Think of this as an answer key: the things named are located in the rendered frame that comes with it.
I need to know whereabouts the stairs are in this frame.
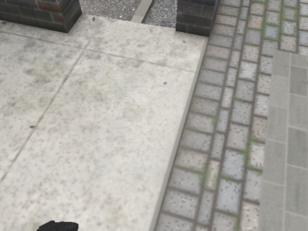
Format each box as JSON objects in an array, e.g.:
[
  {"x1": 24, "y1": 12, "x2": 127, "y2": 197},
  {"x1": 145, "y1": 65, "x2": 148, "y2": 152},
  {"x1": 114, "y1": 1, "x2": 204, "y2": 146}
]
[{"x1": 100, "y1": 16, "x2": 176, "y2": 31}]

